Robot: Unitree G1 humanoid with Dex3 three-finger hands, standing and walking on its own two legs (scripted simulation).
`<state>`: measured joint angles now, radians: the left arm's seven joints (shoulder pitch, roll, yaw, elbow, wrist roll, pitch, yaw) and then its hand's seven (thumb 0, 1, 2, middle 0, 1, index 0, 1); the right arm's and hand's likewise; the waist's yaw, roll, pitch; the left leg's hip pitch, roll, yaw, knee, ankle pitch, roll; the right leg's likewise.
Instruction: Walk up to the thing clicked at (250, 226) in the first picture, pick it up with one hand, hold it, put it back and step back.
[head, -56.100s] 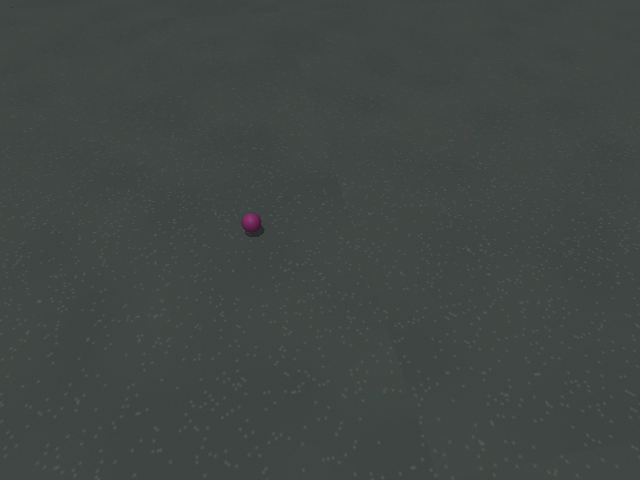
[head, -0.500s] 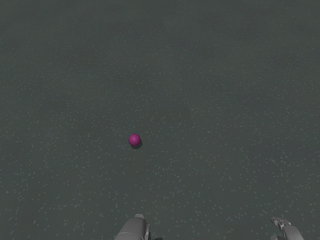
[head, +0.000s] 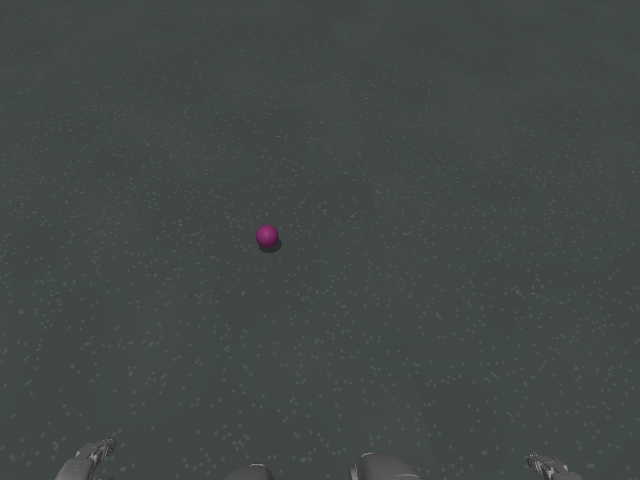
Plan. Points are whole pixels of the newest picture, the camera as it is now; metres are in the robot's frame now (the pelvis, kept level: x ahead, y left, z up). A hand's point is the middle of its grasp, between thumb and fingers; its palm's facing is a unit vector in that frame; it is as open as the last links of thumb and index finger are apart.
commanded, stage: step back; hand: left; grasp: from above
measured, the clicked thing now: (267, 236) +0.97 +0.19 -0.72
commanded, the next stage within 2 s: stand in 1.30 s
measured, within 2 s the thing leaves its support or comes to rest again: neither
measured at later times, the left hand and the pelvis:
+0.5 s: hand out of the picture -0.08 +0.28 -0.14, palm faces +0.06 -0.92 -0.40, open 7.4 cm; pelvis -0.13 +0.00 +0.00, yaw +3 degrees
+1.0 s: hand out of the picture -0.05 +0.27 -0.15, palm faces +0.06 -0.94 -0.35, open 7.4 cm; pelvis -0.10 +0.00 +0.00, yaw +2 degrees
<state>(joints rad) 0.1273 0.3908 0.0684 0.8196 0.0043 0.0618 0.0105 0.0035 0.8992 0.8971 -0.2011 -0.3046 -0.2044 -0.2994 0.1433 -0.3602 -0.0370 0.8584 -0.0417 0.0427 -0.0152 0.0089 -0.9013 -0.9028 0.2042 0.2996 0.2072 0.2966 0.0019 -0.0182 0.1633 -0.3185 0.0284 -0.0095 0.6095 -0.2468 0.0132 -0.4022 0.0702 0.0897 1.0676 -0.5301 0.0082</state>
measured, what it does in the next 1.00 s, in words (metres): walks backwards: right foot, then left foot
